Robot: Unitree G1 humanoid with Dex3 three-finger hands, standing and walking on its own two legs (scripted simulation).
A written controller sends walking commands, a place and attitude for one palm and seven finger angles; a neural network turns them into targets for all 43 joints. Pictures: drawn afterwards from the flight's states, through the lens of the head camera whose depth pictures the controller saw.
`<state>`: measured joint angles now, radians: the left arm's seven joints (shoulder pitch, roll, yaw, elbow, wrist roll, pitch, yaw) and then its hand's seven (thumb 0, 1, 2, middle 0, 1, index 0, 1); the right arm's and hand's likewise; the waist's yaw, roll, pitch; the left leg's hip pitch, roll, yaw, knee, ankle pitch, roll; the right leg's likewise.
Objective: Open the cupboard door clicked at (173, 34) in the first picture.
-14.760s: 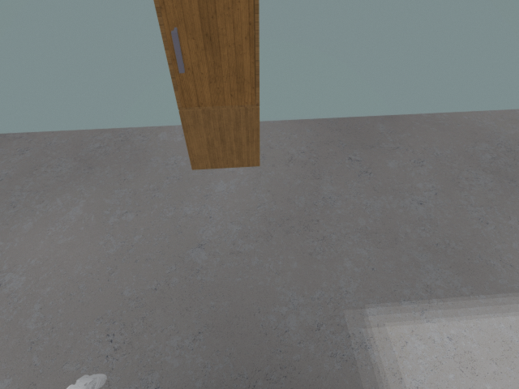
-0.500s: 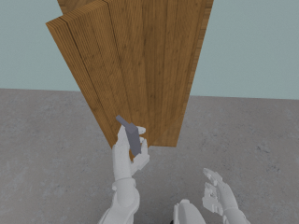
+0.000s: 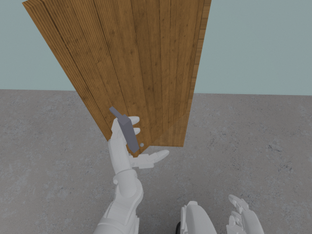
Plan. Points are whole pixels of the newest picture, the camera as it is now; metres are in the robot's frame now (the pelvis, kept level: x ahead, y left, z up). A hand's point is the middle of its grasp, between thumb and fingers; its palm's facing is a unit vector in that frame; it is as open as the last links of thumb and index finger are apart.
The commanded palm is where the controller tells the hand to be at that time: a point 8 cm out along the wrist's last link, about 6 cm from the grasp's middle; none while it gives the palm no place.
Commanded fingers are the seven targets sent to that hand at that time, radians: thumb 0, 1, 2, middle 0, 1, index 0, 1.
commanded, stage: open thumb and fingers to let go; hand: left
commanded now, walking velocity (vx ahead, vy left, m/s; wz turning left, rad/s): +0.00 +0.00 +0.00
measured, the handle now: (124, 131) +0.37 +0.09 +0.04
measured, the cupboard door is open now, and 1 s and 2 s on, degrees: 48 52 52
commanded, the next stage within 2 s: slide the hand sideways off the handle in 0.32 s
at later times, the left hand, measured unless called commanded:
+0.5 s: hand (140, 150) +0.32 +0.05 +0.02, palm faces +0.11 -0.99 -0.07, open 15.0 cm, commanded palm +0.28 +0.08 +0.02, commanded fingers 0.00 -0.50 0.30 -0.15 -0.30 -0.15 -0.30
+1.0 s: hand (132, 172) +0.26 +0.06 +0.03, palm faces -0.15 -0.99 -0.01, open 16.2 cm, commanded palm +0.24 +0.12 +0.02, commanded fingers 0.00 -0.50 0.30 -0.15 -0.30 -0.15 -0.30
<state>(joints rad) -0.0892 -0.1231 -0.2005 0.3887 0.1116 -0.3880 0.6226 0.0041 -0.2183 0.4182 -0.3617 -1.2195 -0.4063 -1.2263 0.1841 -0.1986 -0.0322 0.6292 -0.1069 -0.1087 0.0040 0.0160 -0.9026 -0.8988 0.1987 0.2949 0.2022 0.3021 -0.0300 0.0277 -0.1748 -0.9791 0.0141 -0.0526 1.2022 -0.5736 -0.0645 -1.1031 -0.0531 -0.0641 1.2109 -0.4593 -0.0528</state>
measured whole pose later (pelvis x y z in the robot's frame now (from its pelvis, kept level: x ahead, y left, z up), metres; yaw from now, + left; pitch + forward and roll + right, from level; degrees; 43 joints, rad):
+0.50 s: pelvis -0.01 +0.03 +0.00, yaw +0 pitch +19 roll +1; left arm -0.11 -0.09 -0.27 0.41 0.14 -0.39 0.50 -0.01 -0.49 0.30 -0.39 -0.52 -0.35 -0.56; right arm 0.15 -0.17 0.00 0.59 -0.11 -0.10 0.03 0.01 -0.90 -0.90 0.20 0.30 0.20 0.30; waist -0.02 0.03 -0.17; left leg -1.00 -0.01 -0.04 1.25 -0.58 -0.03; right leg -1.11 -0.07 -0.05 1.22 -0.45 -0.01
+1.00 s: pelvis -0.01 +0.04 -0.01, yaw -1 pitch +18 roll +1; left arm 0.13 0.00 -0.29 0.13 0.04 -0.42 0.14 -0.01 -0.50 0.30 -0.17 -0.31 -0.17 -0.31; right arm 0.22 -0.21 0.00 0.45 -0.04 -0.03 0.02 0.02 -0.90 -0.90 0.20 0.30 0.20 0.30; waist -0.01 0.03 -0.16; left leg -1.01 -0.02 -0.01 1.30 -0.61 -0.02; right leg -1.12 -0.08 -0.02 1.27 -0.47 0.00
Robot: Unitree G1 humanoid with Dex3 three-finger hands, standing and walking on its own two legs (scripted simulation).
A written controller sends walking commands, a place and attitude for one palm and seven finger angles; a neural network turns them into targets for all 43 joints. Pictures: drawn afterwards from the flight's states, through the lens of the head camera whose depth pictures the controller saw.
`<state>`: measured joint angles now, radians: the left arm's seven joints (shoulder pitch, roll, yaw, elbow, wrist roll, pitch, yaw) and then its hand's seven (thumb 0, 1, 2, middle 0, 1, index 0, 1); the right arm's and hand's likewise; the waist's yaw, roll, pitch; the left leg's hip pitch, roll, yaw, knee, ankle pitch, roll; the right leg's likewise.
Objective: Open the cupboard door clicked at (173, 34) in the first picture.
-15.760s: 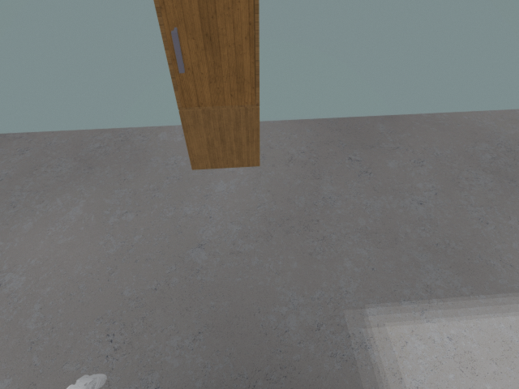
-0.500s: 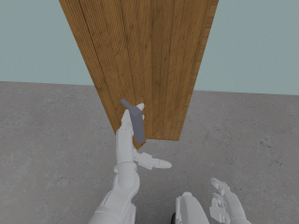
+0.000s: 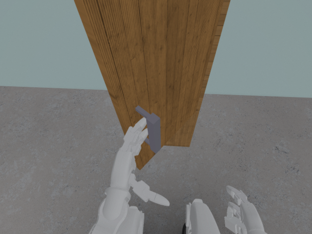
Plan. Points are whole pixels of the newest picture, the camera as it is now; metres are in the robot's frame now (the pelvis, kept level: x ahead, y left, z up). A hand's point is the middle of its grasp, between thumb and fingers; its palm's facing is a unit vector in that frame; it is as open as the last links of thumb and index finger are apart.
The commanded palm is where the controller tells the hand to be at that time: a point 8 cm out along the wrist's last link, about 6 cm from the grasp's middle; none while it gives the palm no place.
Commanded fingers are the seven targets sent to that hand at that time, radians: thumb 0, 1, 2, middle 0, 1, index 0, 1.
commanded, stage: slide the hand sideways off the handle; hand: left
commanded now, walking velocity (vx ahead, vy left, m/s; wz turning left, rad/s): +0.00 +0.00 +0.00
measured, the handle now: (148, 131) +0.36 +0.04 +0.05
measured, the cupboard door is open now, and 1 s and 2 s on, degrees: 52 52 52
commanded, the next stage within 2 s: draw the hand back to the body in 0.62 s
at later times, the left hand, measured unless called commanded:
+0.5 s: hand (127, 185) +0.23 +0.07 +0.04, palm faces -0.08 -1.00 -0.02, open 16.2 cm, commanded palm +0.20 +0.14 +0.04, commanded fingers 0.00 -0.50 0.30 -0.15 -0.30 -0.15 -0.30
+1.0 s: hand (94, 189) +0.21 +0.12 +0.10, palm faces -0.07 -1.00 -0.05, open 16.3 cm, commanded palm +0.18 +0.18 +0.10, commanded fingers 0.00 -0.50 0.30 -0.15 -0.30 -0.15 -0.30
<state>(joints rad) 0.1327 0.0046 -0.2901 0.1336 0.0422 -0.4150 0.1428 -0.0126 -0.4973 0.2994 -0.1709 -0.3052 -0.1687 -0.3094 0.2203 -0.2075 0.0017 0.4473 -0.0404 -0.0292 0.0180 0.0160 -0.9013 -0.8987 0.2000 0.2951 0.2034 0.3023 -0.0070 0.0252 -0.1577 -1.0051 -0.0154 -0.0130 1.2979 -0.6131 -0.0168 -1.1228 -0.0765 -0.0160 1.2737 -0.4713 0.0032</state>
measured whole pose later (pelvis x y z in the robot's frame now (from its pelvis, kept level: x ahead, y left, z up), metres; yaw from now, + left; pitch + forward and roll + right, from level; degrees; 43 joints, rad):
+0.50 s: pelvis +0.01 -0.01 -0.01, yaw +1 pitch +20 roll +1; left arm 0.44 0.09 -0.17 -0.13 -0.05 -0.43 -0.04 -0.01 -0.50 0.30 -0.17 -0.30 -0.18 -0.32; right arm 0.21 -0.22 -0.01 0.39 -0.03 -0.07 -0.01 0.02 -0.90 -0.90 0.20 0.30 0.20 0.30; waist 0.01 0.02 -0.18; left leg -1.04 0.00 -0.05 1.36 -0.66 -0.04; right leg -1.16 -0.07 -0.05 1.34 -0.52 -0.02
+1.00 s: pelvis +0.01 +0.00 +0.01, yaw +0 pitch +15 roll -1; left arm 0.56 0.17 -0.06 -0.35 -0.14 -0.28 -0.10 -0.01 -0.50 0.30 -0.15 -0.30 -0.15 -0.30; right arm 0.28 -0.21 0.02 0.35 0.01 -0.05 -0.05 0.02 -0.90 -0.90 0.20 0.30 0.20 0.30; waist 0.01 0.04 -0.17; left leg -0.92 0.00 -0.05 1.27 -0.62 -0.01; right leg -1.01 -0.06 -0.05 1.22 -0.47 0.01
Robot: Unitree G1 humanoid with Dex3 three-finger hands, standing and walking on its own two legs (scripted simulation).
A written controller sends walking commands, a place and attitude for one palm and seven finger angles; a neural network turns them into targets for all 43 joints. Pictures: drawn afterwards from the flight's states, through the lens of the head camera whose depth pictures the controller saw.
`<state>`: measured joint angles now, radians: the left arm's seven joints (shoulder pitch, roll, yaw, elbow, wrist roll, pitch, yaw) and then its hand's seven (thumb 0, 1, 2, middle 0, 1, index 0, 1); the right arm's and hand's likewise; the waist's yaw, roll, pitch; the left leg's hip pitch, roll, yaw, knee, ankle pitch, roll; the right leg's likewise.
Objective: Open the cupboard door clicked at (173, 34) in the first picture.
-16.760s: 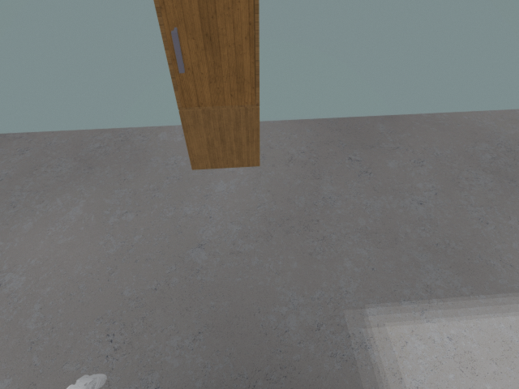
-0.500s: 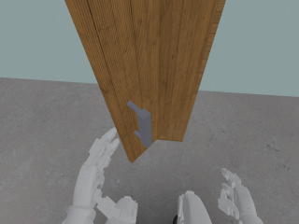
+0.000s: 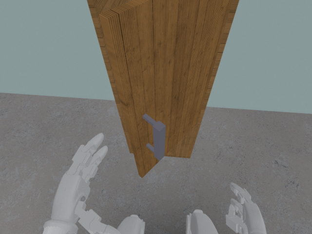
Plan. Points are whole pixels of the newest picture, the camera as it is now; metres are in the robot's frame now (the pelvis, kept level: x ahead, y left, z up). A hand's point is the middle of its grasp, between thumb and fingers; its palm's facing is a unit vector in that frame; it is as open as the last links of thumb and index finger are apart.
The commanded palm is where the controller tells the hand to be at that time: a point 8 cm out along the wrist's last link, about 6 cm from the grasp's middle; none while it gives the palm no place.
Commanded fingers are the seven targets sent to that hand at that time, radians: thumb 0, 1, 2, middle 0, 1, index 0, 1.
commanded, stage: draw the hand back to the body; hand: left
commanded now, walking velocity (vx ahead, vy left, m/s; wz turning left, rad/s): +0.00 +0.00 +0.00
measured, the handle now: (153, 138) +0.35 +0.03 +0.04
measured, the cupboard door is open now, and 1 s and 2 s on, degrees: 52 52 52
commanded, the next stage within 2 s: step back with the hand held close in 1.30 s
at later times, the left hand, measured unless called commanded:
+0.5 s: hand (45, 169) +0.21 +0.21 +0.16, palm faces +0.19 -0.91 -0.37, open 14.1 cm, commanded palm +0.18 +0.25 +0.20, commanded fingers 0.00 0.20 0.60 -0.17 -0.30 -0.17 -0.30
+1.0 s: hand out of the picture +0.24 +0.27 +0.28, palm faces +0.48 -0.78 -0.41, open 8.3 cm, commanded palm +0.19 +0.30 +0.28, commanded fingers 0.00 0.90 0.90 -0.20 -0.30 -0.20 -0.30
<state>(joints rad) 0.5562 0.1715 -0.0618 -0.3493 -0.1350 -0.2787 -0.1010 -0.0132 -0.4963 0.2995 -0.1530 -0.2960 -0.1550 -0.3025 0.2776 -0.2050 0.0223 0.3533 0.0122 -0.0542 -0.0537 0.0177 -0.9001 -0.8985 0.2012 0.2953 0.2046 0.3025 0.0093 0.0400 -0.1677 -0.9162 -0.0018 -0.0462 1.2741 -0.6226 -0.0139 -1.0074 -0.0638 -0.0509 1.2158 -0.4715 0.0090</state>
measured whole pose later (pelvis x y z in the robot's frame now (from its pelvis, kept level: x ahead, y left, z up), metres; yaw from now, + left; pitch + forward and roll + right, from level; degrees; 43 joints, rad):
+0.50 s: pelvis +0.04 +0.01 +0.07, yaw -1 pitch +5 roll -1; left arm 0.65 0.30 0.08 -0.46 -0.02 0.01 0.11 -0.01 -0.12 0.46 -0.17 -0.30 -0.17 -0.30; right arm 0.33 -0.21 0.04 0.42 0.01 -0.08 -0.13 0.02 -0.90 -0.90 0.20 0.30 0.20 0.30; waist 0.03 0.06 -0.13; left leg -0.45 0.01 -0.02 0.87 -0.51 0.01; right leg -0.54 -0.05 -0.04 0.83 -0.37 0.03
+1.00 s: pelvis +0.04 +0.01 +0.10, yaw -2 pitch -4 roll -1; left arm 0.45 0.35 0.37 -0.41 -0.05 -0.09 0.13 0.01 0.73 0.83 -0.21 -0.30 -0.21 -0.30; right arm 0.23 -0.22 0.02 0.61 0.00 -0.17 -0.10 0.02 -0.90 -0.90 0.20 0.30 0.20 0.30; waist 0.07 0.07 -0.01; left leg -0.11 0.02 0.00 0.53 -0.36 0.00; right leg -0.22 -0.03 -0.03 0.51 -0.23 0.02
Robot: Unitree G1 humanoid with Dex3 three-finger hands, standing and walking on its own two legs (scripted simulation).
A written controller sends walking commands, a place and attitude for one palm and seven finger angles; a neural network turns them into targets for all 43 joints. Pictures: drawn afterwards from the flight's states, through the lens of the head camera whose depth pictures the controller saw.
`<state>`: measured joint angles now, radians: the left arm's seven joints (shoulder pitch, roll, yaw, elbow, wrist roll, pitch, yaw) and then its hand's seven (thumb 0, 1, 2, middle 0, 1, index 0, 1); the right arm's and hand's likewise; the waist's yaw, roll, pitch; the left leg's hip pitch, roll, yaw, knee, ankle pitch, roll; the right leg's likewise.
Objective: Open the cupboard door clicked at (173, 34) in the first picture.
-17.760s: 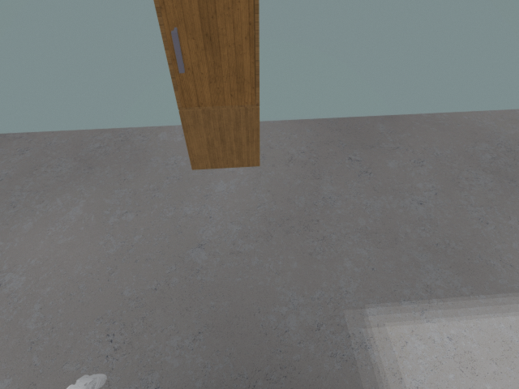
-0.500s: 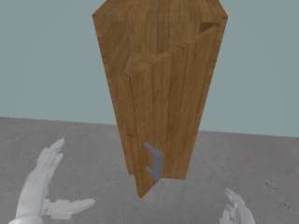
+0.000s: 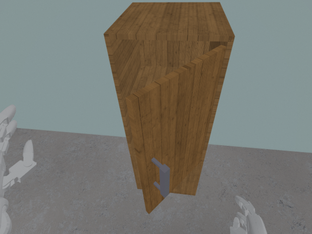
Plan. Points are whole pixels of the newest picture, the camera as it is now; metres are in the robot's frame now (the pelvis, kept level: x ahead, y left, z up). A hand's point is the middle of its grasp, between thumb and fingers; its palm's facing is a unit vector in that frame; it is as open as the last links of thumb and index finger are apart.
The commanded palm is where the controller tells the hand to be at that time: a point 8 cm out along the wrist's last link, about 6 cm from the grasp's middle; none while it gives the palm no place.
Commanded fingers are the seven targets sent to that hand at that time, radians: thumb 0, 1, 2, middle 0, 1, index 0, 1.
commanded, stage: draw the hand back to the body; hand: left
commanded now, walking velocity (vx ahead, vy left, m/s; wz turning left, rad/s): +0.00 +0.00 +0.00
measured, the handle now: (160, 178) +0.31 +0.04 -0.07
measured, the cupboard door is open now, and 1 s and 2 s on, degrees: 52 52 52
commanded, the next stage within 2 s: step back with the hand held close in 0.30 s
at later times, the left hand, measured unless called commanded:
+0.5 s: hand (31, 161) +0.19 +0.27 +0.18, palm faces +0.50 -0.76 -0.41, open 7.4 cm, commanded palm +0.13 +0.29 +0.18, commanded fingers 0.00 0.90 0.90 -0.20 -0.30 -0.20 -0.30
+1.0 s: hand (12, 191) +0.13 +0.27 +0.17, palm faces +0.45 -0.74 -0.51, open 7.4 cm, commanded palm +0.07 +0.31 +0.18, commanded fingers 0.00 0.90 0.90 -0.20 -0.30 -0.20 -0.30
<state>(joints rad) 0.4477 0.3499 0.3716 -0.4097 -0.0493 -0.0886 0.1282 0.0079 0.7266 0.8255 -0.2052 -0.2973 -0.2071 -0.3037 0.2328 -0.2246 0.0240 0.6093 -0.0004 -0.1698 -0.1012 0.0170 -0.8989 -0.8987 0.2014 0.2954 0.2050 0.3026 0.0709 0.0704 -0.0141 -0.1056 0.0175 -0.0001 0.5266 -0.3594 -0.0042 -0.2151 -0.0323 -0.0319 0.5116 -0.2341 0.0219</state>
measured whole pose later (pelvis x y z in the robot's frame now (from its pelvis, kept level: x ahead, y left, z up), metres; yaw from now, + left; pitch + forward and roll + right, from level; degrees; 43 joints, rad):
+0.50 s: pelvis -0.01 +0.00 +0.01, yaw -1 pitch -4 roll -1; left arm 0.41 0.33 0.38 -0.35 -0.03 -0.14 0.12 0.02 0.89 0.90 -0.21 -0.30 -0.22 -0.30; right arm 0.21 -0.22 0.02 0.63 -0.01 -0.15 -0.09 0.02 -0.90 -0.90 0.20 0.30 0.20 0.30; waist 0.06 0.07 0.02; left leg -0.07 0.03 0.01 0.45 -0.31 -0.01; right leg -0.18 -0.02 -0.03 0.42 -0.17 0.02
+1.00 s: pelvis -0.07 +0.01 -0.01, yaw -1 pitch -2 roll +1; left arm 0.52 0.39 0.45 -0.47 0.01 -0.21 0.15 0.01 0.89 0.90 -0.22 -0.30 -0.22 -0.30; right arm 0.22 -0.22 -0.01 0.55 0.00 -0.06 -0.09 0.02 -0.90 -0.90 0.20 0.30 0.20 0.30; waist 0.01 -0.01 0.04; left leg -0.28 -0.01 0.04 0.59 -0.28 0.02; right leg -0.37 -0.05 0.01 0.52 -0.11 0.04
